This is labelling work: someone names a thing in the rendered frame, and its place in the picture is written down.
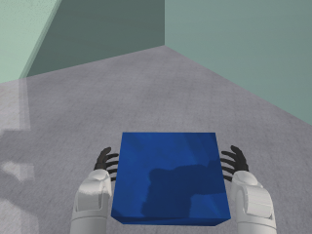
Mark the robot right hand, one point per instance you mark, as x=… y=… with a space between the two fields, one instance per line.
x=240 y=163

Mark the robot left hand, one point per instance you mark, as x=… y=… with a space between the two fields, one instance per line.
x=101 y=162

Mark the left robot forearm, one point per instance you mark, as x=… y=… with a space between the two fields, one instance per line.
x=90 y=208

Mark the right robot forearm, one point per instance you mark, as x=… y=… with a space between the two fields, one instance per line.
x=253 y=205

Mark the carton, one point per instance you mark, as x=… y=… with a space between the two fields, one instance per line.
x=168 y=178

